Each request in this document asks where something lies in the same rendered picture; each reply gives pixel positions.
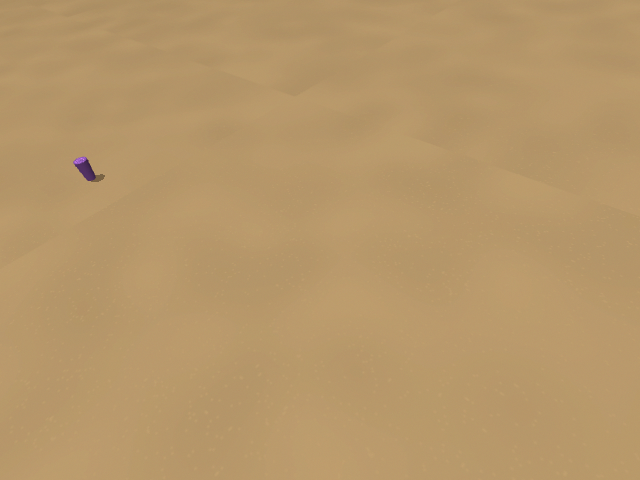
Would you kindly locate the cup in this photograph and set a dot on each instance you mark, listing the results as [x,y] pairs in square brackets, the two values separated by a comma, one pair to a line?
[85,168]

